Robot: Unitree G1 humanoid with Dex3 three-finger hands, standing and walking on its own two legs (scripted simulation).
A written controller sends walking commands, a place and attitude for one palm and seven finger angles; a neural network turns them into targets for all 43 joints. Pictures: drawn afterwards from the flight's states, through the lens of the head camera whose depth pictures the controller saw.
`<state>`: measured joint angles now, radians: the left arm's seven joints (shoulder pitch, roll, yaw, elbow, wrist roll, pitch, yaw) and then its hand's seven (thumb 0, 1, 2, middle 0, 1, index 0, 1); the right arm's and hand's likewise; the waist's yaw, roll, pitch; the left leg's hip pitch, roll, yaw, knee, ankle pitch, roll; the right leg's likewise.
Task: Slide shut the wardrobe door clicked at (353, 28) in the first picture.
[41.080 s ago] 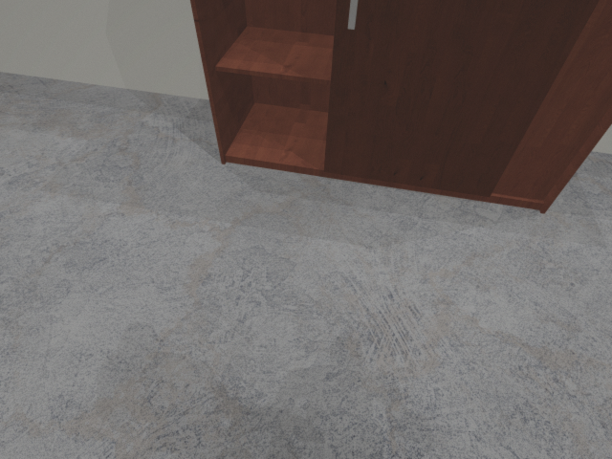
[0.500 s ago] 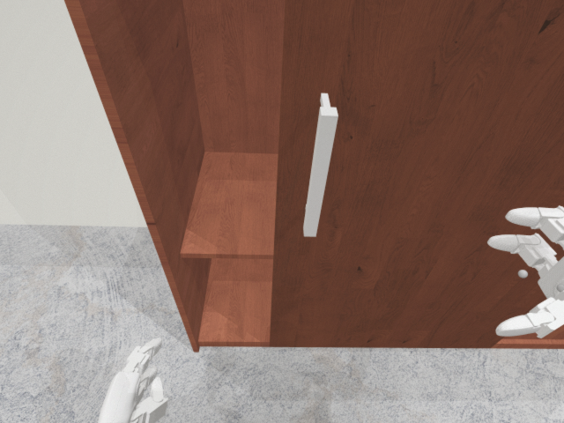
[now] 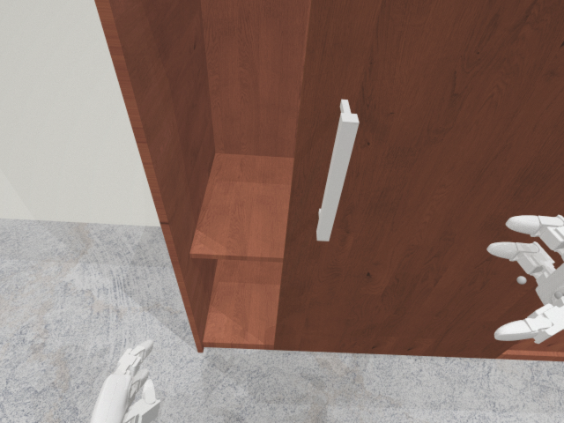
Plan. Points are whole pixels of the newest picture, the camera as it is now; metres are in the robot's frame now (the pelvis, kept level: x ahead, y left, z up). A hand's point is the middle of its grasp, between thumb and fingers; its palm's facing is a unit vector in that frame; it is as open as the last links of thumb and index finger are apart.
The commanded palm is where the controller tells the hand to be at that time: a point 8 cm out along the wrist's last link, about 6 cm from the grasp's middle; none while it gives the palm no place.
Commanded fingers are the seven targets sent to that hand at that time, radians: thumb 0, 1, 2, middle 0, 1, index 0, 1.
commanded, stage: move the hooked fingers beside the handle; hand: right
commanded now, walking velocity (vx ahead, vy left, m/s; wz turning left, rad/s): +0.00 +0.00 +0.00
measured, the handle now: (332, 177) +0.48 -0.06 +0.11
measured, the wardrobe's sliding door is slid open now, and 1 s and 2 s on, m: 0.25 0.25 0.25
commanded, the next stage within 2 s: none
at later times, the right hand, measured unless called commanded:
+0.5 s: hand (477, 253) +0.31 -0.23 +0.14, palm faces +0.01 +1.00 -0.04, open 14.0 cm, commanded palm +0.28 -0.28 +0.13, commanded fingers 0.00 0.50 -0.30 0.30 1.20 0.30 1.20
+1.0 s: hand (427, 231) +0.35 -0.18 +0.13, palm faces +0.00 +1.00 -0.02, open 14.0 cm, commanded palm +0.33 -0.23 +0.13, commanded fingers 0.00 0.50 -0.30 0.30 1.20 0.30 1.20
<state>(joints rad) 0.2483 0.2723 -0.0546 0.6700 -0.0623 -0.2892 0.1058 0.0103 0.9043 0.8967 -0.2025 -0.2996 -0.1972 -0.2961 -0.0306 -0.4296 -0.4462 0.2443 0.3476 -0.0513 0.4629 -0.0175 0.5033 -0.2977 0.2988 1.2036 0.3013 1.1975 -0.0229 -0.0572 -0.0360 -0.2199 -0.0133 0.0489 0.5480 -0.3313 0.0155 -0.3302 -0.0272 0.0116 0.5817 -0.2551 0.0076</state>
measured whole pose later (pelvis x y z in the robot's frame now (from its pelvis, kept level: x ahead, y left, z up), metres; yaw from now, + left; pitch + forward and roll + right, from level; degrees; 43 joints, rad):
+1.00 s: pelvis +0.01 +0.00 +0.00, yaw +1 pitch +1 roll +0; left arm 0.24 0.25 -0.04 0.69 -0.05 -0.22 0.07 0.01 0.90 0.90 -0.20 -0.30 -0.20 -0.30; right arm -0.25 -0.27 -0.22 0.33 0.24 -0.04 0.20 -0.02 0.50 -0.30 0.30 1.20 0.30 1.20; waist 0.00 -0.05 -0.04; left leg -0.24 0.00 0.03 0.55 -0.33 0.01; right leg -0.33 -0.02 -0.01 0.56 -0.25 0.00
